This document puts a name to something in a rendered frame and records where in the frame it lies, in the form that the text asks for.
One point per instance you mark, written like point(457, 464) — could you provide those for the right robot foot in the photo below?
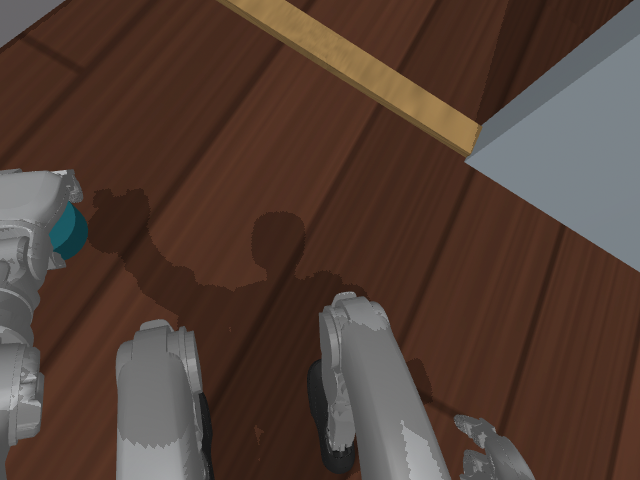
point(335, 461)

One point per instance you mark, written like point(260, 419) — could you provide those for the left robot arm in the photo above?
point(24, 258)

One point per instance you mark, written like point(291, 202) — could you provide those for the left robot foot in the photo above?
point(207, 437)

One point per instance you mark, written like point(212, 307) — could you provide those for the left robot hand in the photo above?
point(40, 198)

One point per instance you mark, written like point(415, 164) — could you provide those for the right robot hand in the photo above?
point(502, 460)

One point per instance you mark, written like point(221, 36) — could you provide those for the tin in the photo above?
point(70, 233)

